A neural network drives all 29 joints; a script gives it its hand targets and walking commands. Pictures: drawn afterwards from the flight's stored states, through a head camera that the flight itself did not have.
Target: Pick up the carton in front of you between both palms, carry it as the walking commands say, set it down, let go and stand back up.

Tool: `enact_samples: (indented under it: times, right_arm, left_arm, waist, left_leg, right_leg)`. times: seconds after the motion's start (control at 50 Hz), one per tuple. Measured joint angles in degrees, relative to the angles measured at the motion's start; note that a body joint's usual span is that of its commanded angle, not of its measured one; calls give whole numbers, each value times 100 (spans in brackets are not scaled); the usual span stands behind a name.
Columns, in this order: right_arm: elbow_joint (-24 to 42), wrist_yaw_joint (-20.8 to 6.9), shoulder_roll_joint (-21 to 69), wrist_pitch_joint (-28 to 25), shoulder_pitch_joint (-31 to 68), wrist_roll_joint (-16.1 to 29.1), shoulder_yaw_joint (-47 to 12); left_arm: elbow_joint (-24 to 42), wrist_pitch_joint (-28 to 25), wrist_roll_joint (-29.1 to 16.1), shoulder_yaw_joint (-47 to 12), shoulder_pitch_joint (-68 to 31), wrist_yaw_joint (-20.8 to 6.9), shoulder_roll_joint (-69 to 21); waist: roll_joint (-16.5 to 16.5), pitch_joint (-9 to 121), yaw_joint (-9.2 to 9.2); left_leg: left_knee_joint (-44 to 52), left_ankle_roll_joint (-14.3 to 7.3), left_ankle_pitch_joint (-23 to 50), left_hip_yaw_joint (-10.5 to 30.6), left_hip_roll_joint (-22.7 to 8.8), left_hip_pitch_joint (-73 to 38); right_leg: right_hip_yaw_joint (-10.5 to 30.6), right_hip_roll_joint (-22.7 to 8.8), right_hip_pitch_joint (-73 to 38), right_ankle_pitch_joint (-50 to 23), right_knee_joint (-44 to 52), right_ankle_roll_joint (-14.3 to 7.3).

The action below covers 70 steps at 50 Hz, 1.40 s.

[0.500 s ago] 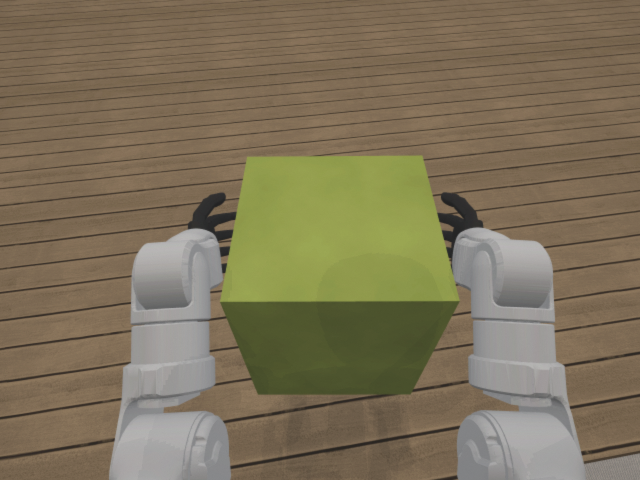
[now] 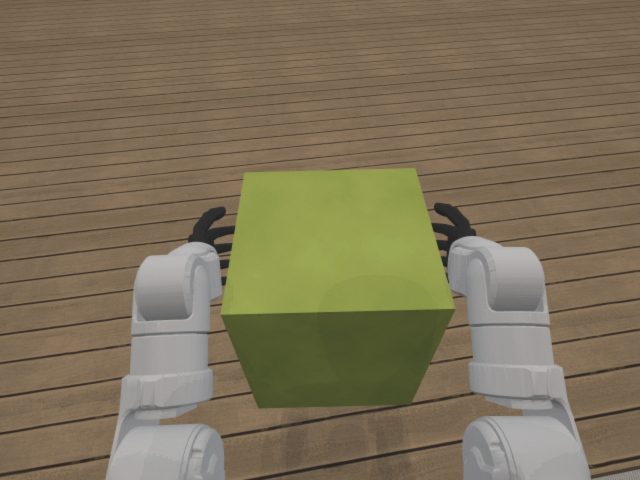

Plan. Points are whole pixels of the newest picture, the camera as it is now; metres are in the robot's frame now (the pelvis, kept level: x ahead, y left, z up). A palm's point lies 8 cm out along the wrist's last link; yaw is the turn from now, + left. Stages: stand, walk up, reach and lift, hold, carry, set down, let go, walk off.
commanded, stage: carry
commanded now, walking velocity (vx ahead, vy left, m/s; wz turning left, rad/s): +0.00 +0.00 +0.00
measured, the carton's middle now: (332, 295) +0.36 +0.00 +0.05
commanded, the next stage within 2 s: none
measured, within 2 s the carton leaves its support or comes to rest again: neither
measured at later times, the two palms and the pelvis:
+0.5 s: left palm (179, 296) +0.30 +0.16 +0.13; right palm (466, 293) +0.30 -0.14 +0.13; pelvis -0.04 +0.01 +0.00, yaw +0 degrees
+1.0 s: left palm (167, 311) +0.28 +0.17 +0.14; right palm (464, 307) +0.28 -0.13 +0.14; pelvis -0.06 +0.02 +0.00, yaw +0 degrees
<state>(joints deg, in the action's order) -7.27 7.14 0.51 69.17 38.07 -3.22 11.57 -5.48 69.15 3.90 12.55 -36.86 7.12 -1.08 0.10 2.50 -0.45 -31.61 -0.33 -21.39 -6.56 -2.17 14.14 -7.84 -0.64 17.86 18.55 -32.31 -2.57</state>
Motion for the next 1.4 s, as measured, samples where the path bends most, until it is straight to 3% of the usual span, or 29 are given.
enact_samples:
  times: [0.18, 0.48, 0.96, 1.12, 1.18, 1.28, 1.4]
  right_arm:
    - [-93, 0, 22, 46, -131, -43, -15]
    - [-496, -4, -53, 82, -44, -13, -19]
    - [-471, -6, -63, 134, 16, -22, -15]
    - [-27, 126, -99, 457, 321, 59, -142]
    - [-6, 141, -214, 641, 554, 114, -78]
    - [-330, 134, -345, 823, 822, 178, 220]
    - [-371, 120, -348, 906, 1090, 126, 396]
  left_arm:
    - [-262, 10, -70, -100, 19, -1, 72]
    - [-671, 48, -54, -130, -82, -9, 110]
    - [-643, 107, -69, -148, -140, -9, 142]
    - [-178, 423, -259, -102, -396, 65, 322]
    - [-270, 541, -244, -49, -699, 73, 317]
    - [-621, 667, -104, -69, -972, 88, 206]
    - [-429, 800, -178, -66, -1039, 163, 217]
  waist:
    - [-14, 62, 68]
    - [-8, 190, 25]
    - [-26, 104, 48]
    - [20, 220, 5]
    - [133, 299, 77]
    - [-52, 419, 204]
    - [-134, 262, 342]
  left_leg:
    - [-25, -50, 112, -16, 32, -24]
    - [86, -127, 376, -66, 73, 3]
    - [56, -208, 552, -130, 107, 199]
    - [-101, -242, 321, -160, 77, 231]
    - [-376, -191, 66, -111, -57, 271]
    - [-2006, -208, -801, 100, 93, 1011]
    - [-3784, -261, -629, 177, 28, 2365]
  right_leg:
    - [-20, -56, -52, -131, 17, 30]
    - [-12, -106, -57, -452, 203, 68]
    - [10, -171, 121, -681, 229, 103]
    - [33, -159, 265, 232, -277, -31]
    - [-39, -59, 152, -292, -135, -8]
    - [-12, -65, -10, -13, -16, -33]
    - [107, -136, -420, -3, 457, 93]
